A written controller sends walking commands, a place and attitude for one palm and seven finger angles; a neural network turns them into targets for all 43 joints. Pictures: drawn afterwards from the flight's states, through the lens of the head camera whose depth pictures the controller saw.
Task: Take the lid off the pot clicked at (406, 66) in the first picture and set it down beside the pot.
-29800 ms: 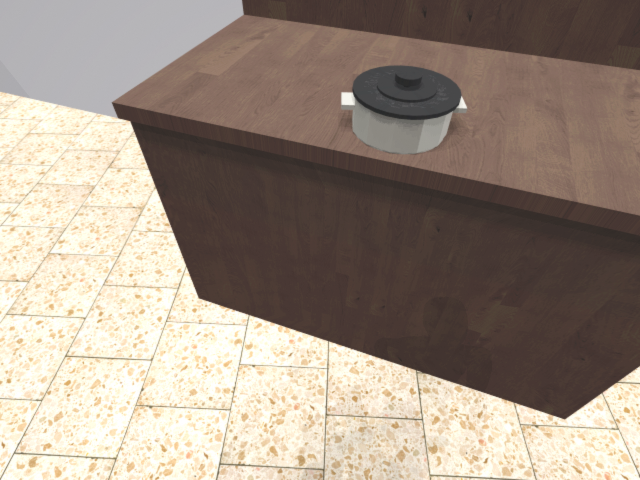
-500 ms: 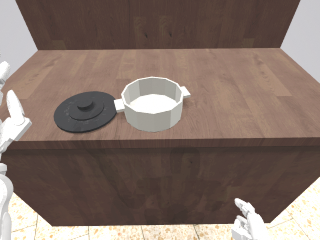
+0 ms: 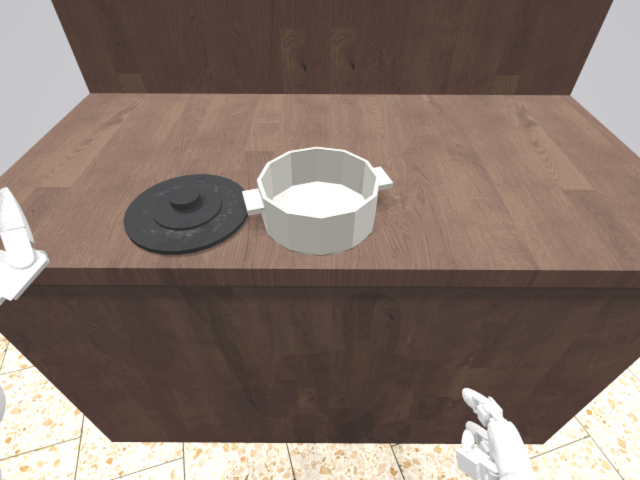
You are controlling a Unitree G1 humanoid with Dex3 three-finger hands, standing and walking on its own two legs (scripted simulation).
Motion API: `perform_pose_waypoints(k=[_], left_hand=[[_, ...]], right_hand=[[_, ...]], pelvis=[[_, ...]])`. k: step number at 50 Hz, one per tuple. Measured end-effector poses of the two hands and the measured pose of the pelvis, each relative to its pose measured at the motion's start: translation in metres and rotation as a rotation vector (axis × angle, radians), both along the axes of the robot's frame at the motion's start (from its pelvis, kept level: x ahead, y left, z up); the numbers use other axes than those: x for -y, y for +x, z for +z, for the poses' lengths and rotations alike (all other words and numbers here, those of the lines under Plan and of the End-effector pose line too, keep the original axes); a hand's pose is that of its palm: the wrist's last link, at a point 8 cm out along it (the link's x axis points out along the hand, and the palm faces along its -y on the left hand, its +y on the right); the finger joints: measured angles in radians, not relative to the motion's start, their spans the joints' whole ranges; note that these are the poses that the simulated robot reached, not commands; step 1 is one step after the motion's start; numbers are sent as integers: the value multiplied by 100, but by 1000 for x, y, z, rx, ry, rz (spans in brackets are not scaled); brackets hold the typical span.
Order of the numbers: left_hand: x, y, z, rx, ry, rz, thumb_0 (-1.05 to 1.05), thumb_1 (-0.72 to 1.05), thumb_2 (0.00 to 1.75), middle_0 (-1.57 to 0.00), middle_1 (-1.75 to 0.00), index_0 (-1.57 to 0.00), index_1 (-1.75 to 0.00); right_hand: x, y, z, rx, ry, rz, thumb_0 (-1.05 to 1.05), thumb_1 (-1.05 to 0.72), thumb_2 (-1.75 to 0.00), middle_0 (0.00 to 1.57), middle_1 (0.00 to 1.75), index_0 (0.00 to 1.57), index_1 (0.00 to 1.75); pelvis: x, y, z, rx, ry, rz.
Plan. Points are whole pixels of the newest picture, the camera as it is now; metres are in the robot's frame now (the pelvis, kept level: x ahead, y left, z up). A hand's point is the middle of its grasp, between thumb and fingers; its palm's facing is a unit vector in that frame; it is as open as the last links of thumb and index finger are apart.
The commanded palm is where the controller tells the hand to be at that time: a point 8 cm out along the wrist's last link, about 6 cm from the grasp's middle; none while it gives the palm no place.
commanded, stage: step back with the hand held close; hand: left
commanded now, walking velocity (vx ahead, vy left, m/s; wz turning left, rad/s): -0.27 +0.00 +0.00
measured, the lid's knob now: (184, 198) +0.50 +0.30 +0.08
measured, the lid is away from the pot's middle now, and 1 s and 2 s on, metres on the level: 0.23 0.23 0.23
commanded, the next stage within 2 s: stop stepping back and stand still in 1.14 s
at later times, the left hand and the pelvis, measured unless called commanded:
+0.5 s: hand (5, 319) +0.13 +0.23 +0.27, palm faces +0.47 -0.73 -0.50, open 7.4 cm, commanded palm +0.08 +0.30 +0.26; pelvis -0.05 +0.02 -0.02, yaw -1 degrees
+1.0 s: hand out of the picture +0.06 +0.22 +0.26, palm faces +0.39 -0.79 -0.47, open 7.4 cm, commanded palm +0.01 +0.29 +0.26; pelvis -0.14 +0.02 -0.02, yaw -4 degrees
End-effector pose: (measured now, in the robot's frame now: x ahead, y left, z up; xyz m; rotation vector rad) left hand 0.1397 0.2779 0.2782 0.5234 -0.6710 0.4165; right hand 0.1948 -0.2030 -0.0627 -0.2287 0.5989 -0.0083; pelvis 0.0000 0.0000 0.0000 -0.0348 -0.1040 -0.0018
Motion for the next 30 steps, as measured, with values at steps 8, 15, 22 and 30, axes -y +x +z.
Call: perform_pose_waypoints(k=[8,15,22,30], left_hand=[[0,21,-4,-29,88,-94,1,89,90,-20,-30,-21,-30],[-5,21,-25,-160,143,-134,1,89,90,-21,-30,-21,-30],[5,-25,-9,-66,238,-115,1,89,90,-21,-30,-21,-30],[-1,-66,8,105,165,-27,0,89,90,-21,-30,-21,-30]], right_hand=[[16,-20,-3,-61,-33,-120,2,-91,-90,20,30,20,30],[20,-53,-6,-115,-47,-194,2,-91,-90,20,30,20,30],[13,-79,-16,-115,-36,-163,2,-91,-90,20,30,20,30],[8,-103,-29,-93,16,-161,2,-91,-90,20,30,20,30]], pelvis=[[-18,-4,-3,-62,-3,-27],[-25,-18,-7,-90,6,-40],[-22,-39,-14,-88,2,-20],[-19,-63,-17,-63,-21,-7]])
